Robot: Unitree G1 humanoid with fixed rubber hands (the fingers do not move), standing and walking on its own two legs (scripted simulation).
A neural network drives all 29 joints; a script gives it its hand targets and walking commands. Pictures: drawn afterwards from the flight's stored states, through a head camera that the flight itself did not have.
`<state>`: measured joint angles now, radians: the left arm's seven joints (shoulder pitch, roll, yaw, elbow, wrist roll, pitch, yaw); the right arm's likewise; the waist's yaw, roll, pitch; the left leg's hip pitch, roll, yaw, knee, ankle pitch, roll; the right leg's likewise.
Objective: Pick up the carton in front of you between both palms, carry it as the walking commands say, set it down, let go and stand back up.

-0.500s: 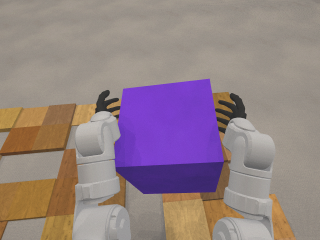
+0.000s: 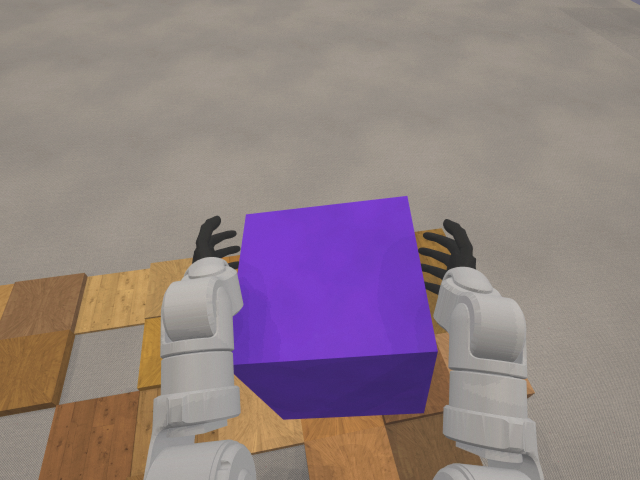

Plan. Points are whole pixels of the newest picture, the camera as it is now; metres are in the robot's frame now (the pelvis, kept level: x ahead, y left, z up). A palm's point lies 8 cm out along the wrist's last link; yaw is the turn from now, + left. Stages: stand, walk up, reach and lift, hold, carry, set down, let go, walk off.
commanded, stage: carry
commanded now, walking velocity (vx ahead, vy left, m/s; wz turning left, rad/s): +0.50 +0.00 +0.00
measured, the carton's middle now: (339, 318) +0.33 -0.01 +0.00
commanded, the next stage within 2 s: none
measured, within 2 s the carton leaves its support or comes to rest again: neither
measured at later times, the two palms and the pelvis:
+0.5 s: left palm (233, 106) +0.64 +0.16 +0.13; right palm (411, 105) +0.65 -0.14 +0.13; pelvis +0.31 -0.02 +0.01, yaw +3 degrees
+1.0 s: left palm (232, 38) +0.95 +0.21 +0.11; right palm (368, 36) +0.94 -0.09 +0.12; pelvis +0.61 +0.04 +0.02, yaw +1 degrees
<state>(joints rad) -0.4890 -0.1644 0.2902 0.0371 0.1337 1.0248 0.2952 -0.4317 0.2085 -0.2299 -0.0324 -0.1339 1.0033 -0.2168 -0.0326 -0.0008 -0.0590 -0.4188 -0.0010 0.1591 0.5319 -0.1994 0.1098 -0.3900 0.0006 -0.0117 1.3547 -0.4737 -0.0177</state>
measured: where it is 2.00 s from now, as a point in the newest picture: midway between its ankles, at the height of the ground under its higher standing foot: (297, 223)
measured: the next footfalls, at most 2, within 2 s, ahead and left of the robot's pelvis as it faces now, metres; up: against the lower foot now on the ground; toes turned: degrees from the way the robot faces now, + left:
right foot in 0.36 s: +0.44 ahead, -0.07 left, +0.03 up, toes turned -5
left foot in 0.90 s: +0.72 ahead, +0.13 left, +0.03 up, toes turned +10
